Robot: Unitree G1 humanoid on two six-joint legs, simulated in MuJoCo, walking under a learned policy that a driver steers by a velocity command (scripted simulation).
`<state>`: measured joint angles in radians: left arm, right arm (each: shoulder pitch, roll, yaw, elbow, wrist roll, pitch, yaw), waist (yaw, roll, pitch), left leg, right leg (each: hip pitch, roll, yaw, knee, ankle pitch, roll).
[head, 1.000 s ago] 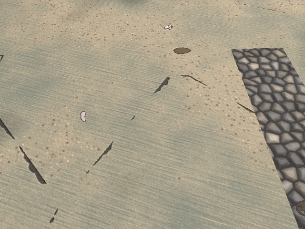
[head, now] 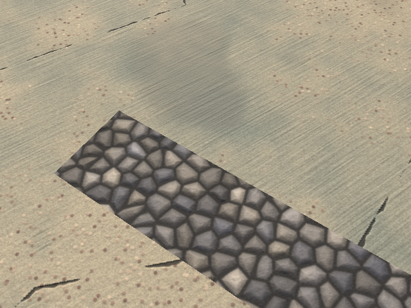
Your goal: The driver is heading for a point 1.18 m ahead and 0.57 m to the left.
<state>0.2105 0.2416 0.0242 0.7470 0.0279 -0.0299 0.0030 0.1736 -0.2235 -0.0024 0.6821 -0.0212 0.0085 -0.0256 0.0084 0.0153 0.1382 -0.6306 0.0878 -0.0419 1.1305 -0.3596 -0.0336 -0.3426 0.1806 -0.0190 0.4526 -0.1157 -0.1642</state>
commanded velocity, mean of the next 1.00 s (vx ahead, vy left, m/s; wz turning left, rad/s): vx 0.08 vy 0.00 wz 0.73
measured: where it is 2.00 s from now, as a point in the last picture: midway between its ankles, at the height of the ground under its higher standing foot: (98, 212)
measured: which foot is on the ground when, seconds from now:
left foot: up 0.00-0.30, down 0.32-0.78, up 0.80-1.00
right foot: down 0.00-0.32, up 0.34-0.78, down 0.80-1.00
